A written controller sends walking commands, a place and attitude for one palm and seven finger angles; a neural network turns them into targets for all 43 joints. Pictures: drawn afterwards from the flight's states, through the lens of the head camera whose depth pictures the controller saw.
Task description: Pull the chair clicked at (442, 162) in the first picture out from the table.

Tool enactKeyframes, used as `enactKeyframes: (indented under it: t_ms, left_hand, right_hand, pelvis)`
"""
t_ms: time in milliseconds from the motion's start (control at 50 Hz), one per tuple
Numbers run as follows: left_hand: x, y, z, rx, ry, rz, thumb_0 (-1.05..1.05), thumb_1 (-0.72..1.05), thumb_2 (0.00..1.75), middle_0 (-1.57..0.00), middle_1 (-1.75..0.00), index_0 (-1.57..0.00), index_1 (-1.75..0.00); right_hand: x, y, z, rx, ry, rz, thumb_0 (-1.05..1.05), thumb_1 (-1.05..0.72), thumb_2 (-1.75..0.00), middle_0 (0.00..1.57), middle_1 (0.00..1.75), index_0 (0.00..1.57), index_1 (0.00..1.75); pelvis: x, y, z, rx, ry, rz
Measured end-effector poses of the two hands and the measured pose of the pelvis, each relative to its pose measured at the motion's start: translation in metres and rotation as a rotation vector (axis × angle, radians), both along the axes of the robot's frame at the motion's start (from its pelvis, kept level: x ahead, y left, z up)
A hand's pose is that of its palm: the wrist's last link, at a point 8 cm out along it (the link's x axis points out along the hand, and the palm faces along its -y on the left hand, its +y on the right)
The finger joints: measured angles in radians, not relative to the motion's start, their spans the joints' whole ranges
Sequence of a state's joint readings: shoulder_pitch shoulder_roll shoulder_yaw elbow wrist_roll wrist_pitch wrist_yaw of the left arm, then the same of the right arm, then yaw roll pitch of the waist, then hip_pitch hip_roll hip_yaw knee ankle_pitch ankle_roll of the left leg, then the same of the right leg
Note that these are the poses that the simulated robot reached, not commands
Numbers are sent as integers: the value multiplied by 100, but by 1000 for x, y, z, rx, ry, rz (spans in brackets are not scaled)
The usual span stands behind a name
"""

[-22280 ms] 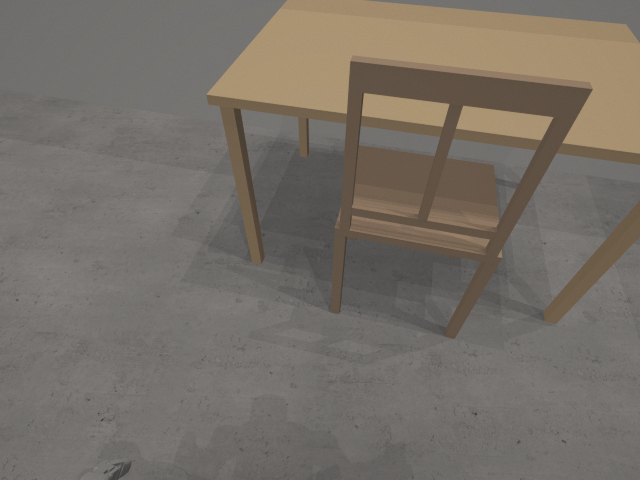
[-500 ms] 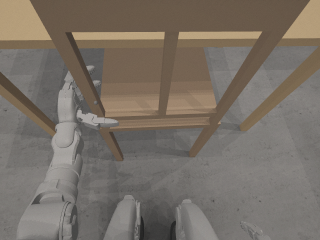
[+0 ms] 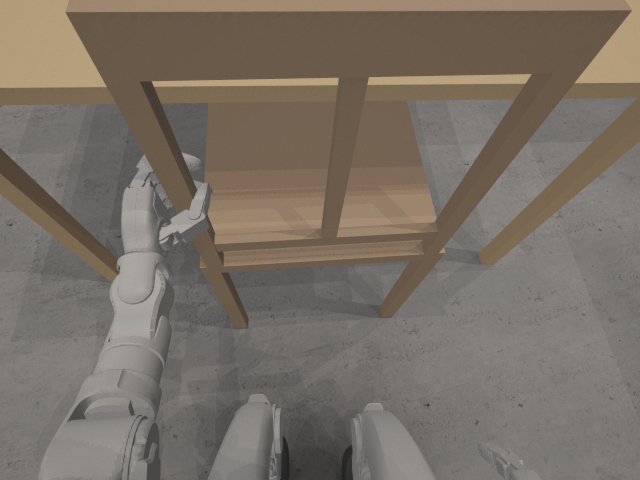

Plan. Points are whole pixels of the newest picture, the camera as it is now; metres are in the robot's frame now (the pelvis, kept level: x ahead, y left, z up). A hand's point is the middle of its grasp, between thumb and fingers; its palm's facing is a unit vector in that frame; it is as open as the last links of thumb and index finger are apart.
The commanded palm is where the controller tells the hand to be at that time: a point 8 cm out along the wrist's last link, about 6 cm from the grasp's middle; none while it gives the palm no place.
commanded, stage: hook a spindle and tug to test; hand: left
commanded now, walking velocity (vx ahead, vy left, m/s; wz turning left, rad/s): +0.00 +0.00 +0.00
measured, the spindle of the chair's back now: (338, 174) +0.47 -0.02 +0.05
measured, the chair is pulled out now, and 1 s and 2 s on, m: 0.00 0.04 0.15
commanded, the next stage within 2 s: step backward, pulling the chair out in 0.54 s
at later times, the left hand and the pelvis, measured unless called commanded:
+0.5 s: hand (202, 230) +0.41 +0.14 +0.02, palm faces +0.08 -1.00 -0.02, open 6.1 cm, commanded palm +0.38 +0.18 +0.02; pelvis +0.00 +0.00 +0.00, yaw +0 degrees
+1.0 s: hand (199, 233) +0.39 +0.14 +0.04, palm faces +0.03 -0.99 -0.15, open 6.1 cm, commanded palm +0.37 +0.19 +0.04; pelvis +0.02 +0.01 +0.10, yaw -1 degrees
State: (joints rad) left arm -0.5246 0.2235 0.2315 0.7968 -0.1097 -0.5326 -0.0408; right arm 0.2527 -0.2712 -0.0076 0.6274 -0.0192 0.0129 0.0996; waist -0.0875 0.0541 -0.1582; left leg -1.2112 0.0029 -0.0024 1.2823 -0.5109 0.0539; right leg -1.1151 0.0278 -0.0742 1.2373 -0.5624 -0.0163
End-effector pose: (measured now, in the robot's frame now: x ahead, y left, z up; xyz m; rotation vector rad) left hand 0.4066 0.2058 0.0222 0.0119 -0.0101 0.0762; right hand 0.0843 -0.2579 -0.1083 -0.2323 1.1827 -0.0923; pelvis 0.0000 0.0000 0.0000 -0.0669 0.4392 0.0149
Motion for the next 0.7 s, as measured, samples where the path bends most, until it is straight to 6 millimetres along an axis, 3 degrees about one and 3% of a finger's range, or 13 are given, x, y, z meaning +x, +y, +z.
enactKeyframes:
  t_ms: [660, 700]
  left_hand:
    - [-33, -12, 1, 5, 18, 4, 2, 64, 72, -40, -140, -38, -144]
    - [-33, -12, 7, 39, 71, 11, 3, 63, 72, -39, -137, -37, -144]
  right_hand:
    - [34, 0, 5, 24, -85, 30, 0, -91, -90, 20, 29, 20, 30]
    - [33, 1, 12, 27, -68, -29, 0, -91, -90, 20, 29, 20, 30]
  pelvis:
    - [4, -8, 4, 15, -24, 1]
    - [3, -9, 14, 22, -79, 1]
